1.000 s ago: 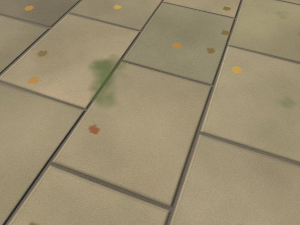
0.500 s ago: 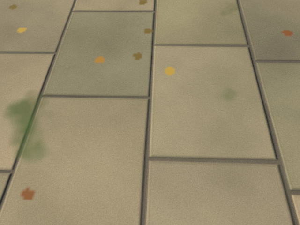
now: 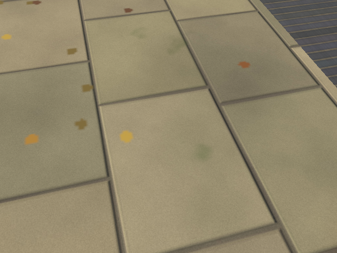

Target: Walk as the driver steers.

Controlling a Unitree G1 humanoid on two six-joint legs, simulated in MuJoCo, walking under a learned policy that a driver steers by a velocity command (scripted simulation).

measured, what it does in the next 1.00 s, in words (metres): walks ahead: right foot, then left foot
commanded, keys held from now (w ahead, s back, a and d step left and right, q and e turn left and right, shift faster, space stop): w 0.56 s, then w+q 0.44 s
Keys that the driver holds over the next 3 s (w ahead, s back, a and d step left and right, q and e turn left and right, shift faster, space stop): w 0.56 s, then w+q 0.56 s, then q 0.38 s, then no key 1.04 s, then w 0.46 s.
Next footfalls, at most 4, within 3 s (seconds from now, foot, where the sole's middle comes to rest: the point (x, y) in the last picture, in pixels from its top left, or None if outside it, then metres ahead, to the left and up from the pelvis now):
0.32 right None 0.33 -0.16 -0.78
0.84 left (150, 218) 0.63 0.08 -0.78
1.30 right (180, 157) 0.94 -0.06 -0.78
1.72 left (132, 183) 0.79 0.16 -0.78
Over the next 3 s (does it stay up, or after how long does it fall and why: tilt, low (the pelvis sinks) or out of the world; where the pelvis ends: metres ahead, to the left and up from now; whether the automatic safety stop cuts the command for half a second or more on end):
stays up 0.90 0.11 0.00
